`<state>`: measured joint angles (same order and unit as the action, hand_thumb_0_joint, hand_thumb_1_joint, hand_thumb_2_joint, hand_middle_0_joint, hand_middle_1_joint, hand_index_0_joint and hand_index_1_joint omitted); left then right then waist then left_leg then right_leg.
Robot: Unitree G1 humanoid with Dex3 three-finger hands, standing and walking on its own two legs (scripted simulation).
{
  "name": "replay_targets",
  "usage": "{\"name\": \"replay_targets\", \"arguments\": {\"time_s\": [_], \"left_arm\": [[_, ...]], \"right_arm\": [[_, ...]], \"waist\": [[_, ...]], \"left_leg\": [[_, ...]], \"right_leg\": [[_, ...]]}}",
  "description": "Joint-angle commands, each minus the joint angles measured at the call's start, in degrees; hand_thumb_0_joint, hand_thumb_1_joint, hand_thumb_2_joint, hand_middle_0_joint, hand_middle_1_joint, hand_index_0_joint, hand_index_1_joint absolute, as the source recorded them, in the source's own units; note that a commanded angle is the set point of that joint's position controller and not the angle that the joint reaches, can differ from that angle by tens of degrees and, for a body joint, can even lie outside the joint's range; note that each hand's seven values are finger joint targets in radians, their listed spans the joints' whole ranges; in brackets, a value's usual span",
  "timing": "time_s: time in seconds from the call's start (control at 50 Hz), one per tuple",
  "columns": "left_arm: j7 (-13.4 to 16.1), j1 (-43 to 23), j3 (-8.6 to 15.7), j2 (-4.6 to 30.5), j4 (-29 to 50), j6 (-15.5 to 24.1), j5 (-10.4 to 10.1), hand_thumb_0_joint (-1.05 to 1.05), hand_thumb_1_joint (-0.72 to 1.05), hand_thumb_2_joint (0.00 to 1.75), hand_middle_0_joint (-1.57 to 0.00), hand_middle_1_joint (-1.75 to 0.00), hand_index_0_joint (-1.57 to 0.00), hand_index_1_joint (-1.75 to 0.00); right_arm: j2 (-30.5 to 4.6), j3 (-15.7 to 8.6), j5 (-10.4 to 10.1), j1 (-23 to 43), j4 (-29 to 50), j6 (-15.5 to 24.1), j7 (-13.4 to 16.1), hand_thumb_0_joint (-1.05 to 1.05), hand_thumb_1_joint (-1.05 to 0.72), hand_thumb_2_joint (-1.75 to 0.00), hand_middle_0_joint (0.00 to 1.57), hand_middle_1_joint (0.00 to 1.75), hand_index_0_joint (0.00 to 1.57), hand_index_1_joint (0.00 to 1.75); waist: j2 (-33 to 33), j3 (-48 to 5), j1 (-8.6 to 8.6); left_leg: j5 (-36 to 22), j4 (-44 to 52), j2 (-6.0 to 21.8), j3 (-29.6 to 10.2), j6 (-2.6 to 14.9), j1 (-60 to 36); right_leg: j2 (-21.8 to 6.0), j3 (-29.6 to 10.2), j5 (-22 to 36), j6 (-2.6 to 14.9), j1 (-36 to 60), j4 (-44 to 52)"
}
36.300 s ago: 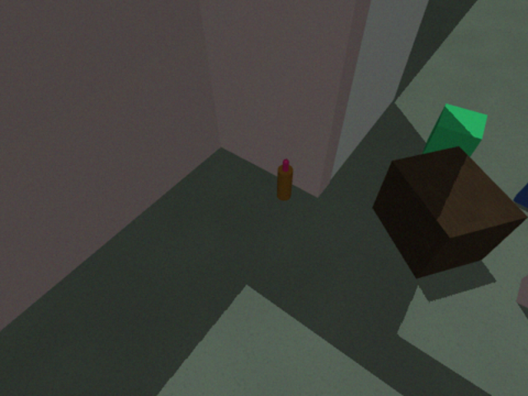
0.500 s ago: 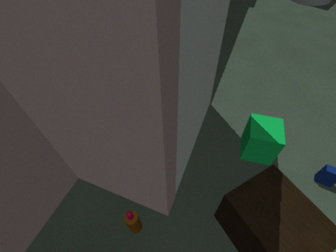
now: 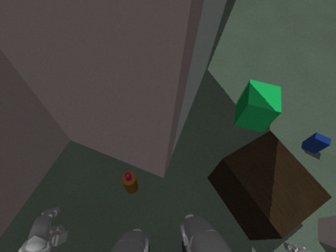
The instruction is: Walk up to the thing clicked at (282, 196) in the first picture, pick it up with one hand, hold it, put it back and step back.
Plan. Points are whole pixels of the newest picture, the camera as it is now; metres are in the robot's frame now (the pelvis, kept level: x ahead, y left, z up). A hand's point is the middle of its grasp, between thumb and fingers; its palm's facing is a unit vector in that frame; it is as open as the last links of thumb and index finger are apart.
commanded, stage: step back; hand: left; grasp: from the side
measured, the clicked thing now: (129, 181) +0.42 +0.16 -0.63
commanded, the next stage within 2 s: none
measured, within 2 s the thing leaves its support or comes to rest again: neither
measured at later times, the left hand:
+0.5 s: hand out of the picture -0.02 +0.25 -0.13, palm faces -0.07 -0.91 -0.41, open 7.3 cm
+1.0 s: hand out of the picture -0.17 +0.27 -0.15, palm faces -0.10 -0.92 -0.39, open 7.3 cm
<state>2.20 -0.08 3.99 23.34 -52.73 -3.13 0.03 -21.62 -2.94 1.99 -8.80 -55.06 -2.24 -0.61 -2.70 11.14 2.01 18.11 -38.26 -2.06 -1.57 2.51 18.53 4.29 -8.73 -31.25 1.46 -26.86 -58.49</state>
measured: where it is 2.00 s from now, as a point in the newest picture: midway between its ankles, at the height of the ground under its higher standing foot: outside the picture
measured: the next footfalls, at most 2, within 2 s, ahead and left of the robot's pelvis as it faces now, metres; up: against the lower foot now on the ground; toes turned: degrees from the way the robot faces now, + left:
right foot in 0.32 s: -0.07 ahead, -0.13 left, +0.00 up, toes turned -2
left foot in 0.64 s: -0.13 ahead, +0.12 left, +0.00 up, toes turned -4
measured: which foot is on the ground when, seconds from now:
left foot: down 0.00-0.34, up 0.36-0.62, down 0.64-1.00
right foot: up 0.00-0.30, down 0.32-0.66, up 0.68-1.00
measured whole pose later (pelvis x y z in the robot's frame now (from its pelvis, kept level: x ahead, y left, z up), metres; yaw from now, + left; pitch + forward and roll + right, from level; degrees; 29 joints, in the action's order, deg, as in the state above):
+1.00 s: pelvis -0.28 +0.00 +0.00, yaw -6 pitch -2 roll -1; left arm 0.3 10.9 4.8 22.7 -47.7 -3.1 0.6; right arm -21.6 -2.1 2.1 -5.4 -44.9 -1.3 0.7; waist -0.7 10.6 -0.7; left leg 10.0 -35.6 2.5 0.8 0.4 23.8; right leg 1.9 -5.2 -27.0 -0.6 -16.2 -48.2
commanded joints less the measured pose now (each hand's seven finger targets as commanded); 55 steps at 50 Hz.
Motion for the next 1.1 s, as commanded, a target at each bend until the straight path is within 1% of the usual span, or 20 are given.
{"name": "replay_targets", "arguments": {"time_s": [0.0,0.14,0.26,0.28,0.3,0.32,0.34,0.4,0.54,0.6,0.62,0.64,0.66,0.74,0.9,1.0,1.02,1.04,1.06,1.08], "left_arm": [[0.3,7.3,2.4,9.5,3.3,0.6,0.0,0.0,0.9,0.9,-0.2,-0.3,-0.2,-0.3],[-0.4,6.3,2.9,8.4,7.2,1.4,0.6,0.0,0.9,0.9,-0.2,-0.3,-0.2,-0.3],[-1.6,17.4,3.6,7.4,3.7,1.8,1.1,0.0,0.9,0.9,-0.2,-0.3,-0.2,-0.3],[-1.5,18.5,3.9,8.4,3.4,2.1,1.6,0.0,0.9,0.9,-0.2,-0.3,-0.2,-0.3],[-1.5,16.9,4.8,11.6,4.7,2.5,2.6,0.0,0.9,0.9,-0.2,-0.3,-0.2,-0.3],[-1.7,12.7,6.2,17.7,6.7,2.2,2.0,0.0,0.9,0.9,-0.2,-0.3,-0.2,-0.3],[-1.4,9.1,6.1,18.2,9.5,2.8,2.5,0.0,0.9,0.9,-0.2,-0.3,-0.2,-0.3],[-0.6,2.7,4.6,11.9,10.9,3.0,1.7,0.0,0.9,0.9,-0.2,-0.3,-0.2,-0.3],[-0.2,9.9,3.9,10.8,11.8,2.0,2.0,0.0,0.9,0.9,-0.2,-0.3,-0.2,-0.3],[-0.8,8.8,3.2,11.4,12.8,1.0,0.9,0.0,0.9,0.9,-0.2,-0.3,-0.2,-0.3],[-0.9,9.8,2.8,9.4,13.3,0.7,0.7,0.0,0.9,0.9,-0.2,-0.3,-0.2,-0.3],[-1.0,9.8,2.3,7.3,13.8,0.8,0.2,0.0,0.9,0.9,-0.2,-0.3,-0.2,-0.3],[-0.1,5.5,3.6,9.4,13.7,0.8,0.6,0.0,0.9,0.9,-0.2,-0.3,-0.2,-0.3],[-0.2,11.1,3.8,9.5,10.4,0.6,0.0,0.0,0.9,0.9,-0.2,-0.3,-0.2,-0.3],[-1.3,11.8,3.8,8.4,10.6,1.1,0.9,0.0,0.9,0.9,-0.2,-0.3,-0.2,-0.3],[-1.8,20.8,4.3,8.9,5.5,2.0,1.7,0.0,0.9,0.9,-0.2,-0.3,-0.2,-0.3],[-1.9,19.9,5.2,12.0,6.1,2.2,2.8,0.0,0.9,0.9,-0.2,-0.3,-0.2,-0.3],[-2.1,16.4,6.6,19.0,8.3,1.8,2.5,0.0,0.9,0.9,-0.2,-0.3,-0.2,-0.3],[-1.6,11.2,6.7,20.8,10.7,2.2,2.7,0.0,0.9,0.9,-0.2,-0.3,-0.2,-0.3],[-1.2,7.7,5.6,17.1,11.8,2.6,2.1,0.0,0.9,0.9,-0.2,-0.3,-0.2,-0.3]], "right_arm": [[-13.7,-3.7,0.1,2.9,7.7,1.8,2.4,0.0,-0.9,-0.9,0.2,0.3,0.2,0.3],[-14.0,-4.2,-0.3,-2.6,9.7,1.7,2.6,0.0,-0.9,-0.9,0.2,0.3,0.2,0.3],[-15.8,-4.1,-1.0,2.4,11.7,0.7,2.0,0.0,-0.9,-0.9,0.2,0.3,0.2,0.3],[-14.4,-3.7,-1.3,2.0,11.3,0.5,1.9,0.0,-0.9,-0.9,0.2,0.3,0.2,0.3],[-12.0,-3.0,-1.7,0.9,11.3,0.5,1.7,0.0,-0.9,-0.9,0.2,0.3,0.2,0.3],[-10.9,-3.1,-1.9,4.8,12.1,0.4,2.1,0.0,-0.9,-0.9,0.2,0.3,0.2,0.3],[-12.6,-3.8,-1.5,4.1,11.2,0.1,2.4,0.0,-0.9,-0.9,0.2,0.3,0.2,0.3],[-11.1,-2.9,-2.5,-1.8,8.4,0.4,2.4,0.0,-0.9,-0.9,0.2,0.3,0.2,0.3],[-10.1,-2.2,-1.5,-1.8,10.2,1.4,2.2,0.0,-0.9,-0.9,0.2,0.3,0.2,0.3],[-10.3,-3.0,-0.8,-6.4,8.3,2.1,1.9,0.0,-0.9,-0.9,0.2,0.3,0.2,0.3],[-13.1,-3.8,0.0,-5.6,8.8,2.5,2.0,0.0,-0.9,-0.9,0.2,0.3,0.2,0.3],[-19.0,-5.1,0.2,-3.3,9.8,2.4,1.6,0.0,-0.9,-0.9,0.2,0.3,0.2,0.3],[-21.9,-5.6,-0.1,-3.4,10.3,2.4,1.4,0.0,-0.9,-0.9,0.2,0.3,0.2,0.3],[-14.2,-3.5,-0.2,2.5,11.1,2.7,2.5,0.0,-0.9,-0.9,0.2,0.3,0.2,0.3],[-14.9,-4.2,0.0,-0.9,12.8,2.0,2.5,0.0,-0.9,-0.9,0.2,0.3,0.2,0.3],[-15.3,-4.0,-1.0,2.6,13.6,0.2,2.0,0.0,-0.9,-0.9,0.2,0.3,0.2,0.3],[-12.5,-3.3,-1.3,1.4,13.8,0.1,1.9,0.0,-0.9,-0.9,0.2,0.3,0.2,0.3],[-10.7,-3.2,-1.8,5.5,15.0,0.2,2.4,0.0,-0.9,-0.9,0.2,0.3,0.2,0.3],[-13.2,-4.2,-1.5,5.5,14.8,-0.1,2.7,0.0,-0.9,-0.9,0.2,0.3,0.2,0.3],[-13.7,-4.0,-1.9,3.4,13.3,0.0,2.6,0.0,-0.9,-0.9,0.2,0.3,0.2,0.3]], "waist": [[11.1,-15.0,-2.97],[9.1,-14.8,0.8],[10.7,-18.3,-3.45],[9.0,-18.1,-3.62],[-0.3,-16.0,-2.68],[-14.6,-11.1,-5.15],[-12.2,-7.8,-4.44],[-5.0,-7.3,0.33],[-8.1,-13.1,-4.49],[-6.5,-14.7,-1.69],[-0.1,-15.5,-2.38],[13.2,-15.0,-2.47],[15.6,-14.3,1.38],[9.6,-11.3,-3.7],[12.2,-14.0,0.02],[11.8,-17.2,-3.61],[2.8,-13.8,-2.82],[-14.2,-10.6,-6.28],[-13.3,-5.8,-5.21],[-6.3,-5.1,-2.79]], "left_leg": [[-34.6,10.8,16.3,-15.0,11.66,-11.7],[-35.7,9.1,17.6,-13.5,13.37,-16.4],[-18.1,7.8,14.9,-10.8,7.67,-5.9],[-13.2,6.5,13.0,-9.7,4.76,-1.2],[-2.5,-0.7,7.7,-6.8,0.69,9.7],[13.7,-15.5,-3.9,-0.3,-2.23,11.4],[17.2,-26.5,-2.8,-7.1,-3.18,8.8],[8.6,-31.9,-6.3,-8.3,-2.52,9.1],[10.5,-4.3,-0.2,-1.3,-2.7,6.0],[-7.0,14.6,0.3,1.2,-1.68,-5.2],[-13.2,15.7,7.0,-8.8,0.58,-9.2],[-22.7,16.9,18.9,-24.3,6.95,-11.6],[-29.5,17.8,24.9,-30.1,14.27,-4.6],[-32.0,13.2,16.8,-13.6,10.21,-6.5],[-24.0,11.9,17.4,-12.5,12.48,-12.1],[-10.5,6.3,11.7,-8.0,4.63,0.1],[1.5,0.1,6.6,-6.9,1.03,11.5],[14.5,-16.3,-4.2,-2.5,-2.3,12.1],[15.9,-27.5,-1.5,-8.5,-3.37,8.8],[12.3,-30.9,-2.4,-10.8,-2.9,8.2]], "right_leg": [[0.3,-2.1,1.8,-0.67,-2.9,-13.7],[-1.2,1.8,0.6,-2.9,-0.4,1.7],[-3.1,8.5,13.9,0.15,16.9,29.0],[-4.2,6.1,16.9,1.35,20.6,32.3],[-12.8,-8.0,14.5,4.68,23.0,35.7],[-25.3,-22.4,16.7,14.98,11.5,41.7],[-29.3,-26.1,23.5,18.21,4.4,41.5],[-17.3,-5.4,36.9,10.33,7.5,35.6],[-17.8,-3.8,42.5,9.93,23.9,28.3],[-15.0,-1.8,39.2,6.47,17.9,21.8],[-11.5,-0.3,29.4,3.46,11.4,18.3],[-1.1,5.1,10.1,0.28,0.9,8.9],[1.4,0.7,-7.2,-0.57,2.3,-2.6],[1.3,-3.0,1.6,-0.28,-1.7,-15.2],[-1.7,3.2,1.6,-3.32,2.7,4.4],[-2.9,8.1,15.9,0.49,20.5,33.7],[-10.0,-4.6,9.1,2.98,21.9,36.2],[-24.5,-21.9,7.0,12.53,7.3,43.3],[-30.4,-27.5,8.5,16.77,-3.7,45.9],[-25.7,-18.4,15.7,14.86,-2.8,41.7]]}}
